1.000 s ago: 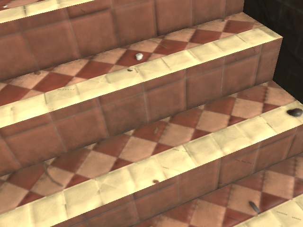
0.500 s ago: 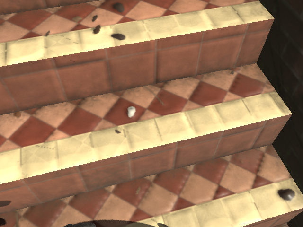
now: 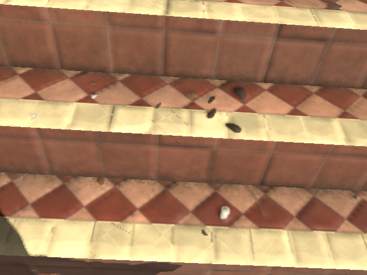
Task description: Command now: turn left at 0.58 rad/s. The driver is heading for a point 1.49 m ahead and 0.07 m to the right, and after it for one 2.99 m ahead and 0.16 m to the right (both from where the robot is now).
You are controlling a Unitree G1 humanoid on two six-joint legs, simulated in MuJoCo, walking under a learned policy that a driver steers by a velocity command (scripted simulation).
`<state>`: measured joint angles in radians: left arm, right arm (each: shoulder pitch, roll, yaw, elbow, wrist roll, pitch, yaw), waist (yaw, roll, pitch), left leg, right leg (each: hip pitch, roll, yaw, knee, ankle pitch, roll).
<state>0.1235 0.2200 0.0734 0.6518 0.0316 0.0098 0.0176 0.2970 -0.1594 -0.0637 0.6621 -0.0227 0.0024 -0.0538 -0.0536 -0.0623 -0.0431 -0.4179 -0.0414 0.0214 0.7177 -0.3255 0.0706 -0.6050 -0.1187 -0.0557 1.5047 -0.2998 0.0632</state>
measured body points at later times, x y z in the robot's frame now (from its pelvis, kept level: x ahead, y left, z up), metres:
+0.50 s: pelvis -0.01 -0.02 +0.02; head +0.00 -0.05 +0.47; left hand +0.09 +0.20 -0.08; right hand +0.13 -0.23 -0.12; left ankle -0.05 +0.11 -0.68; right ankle +0.00 -0.11 -0.72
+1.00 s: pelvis -0.03 +0.01 +0.03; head -0.04 +0.01 +0.48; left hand -0.05 +0.23 -0.12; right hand +0.00 -0.21 -0.12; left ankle -0.04 +0.10 -0.72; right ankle +0.00 -0.11 -0.72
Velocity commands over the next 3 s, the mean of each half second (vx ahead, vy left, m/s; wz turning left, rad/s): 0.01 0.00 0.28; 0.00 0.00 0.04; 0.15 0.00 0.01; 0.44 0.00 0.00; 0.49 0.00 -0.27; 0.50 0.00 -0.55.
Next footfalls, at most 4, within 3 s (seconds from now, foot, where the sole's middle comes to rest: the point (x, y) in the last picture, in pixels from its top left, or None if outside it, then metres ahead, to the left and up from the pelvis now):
0.28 right None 0.04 -0.11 -0.75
0.58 left None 0.00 0.10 -0.75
1.80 left None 0.31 0.24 -0.56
2.30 right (115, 227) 0.51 0.16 -0.36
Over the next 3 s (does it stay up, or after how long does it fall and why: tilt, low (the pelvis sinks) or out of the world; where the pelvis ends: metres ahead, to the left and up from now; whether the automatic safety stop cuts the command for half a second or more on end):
stays up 0.77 0.22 0.60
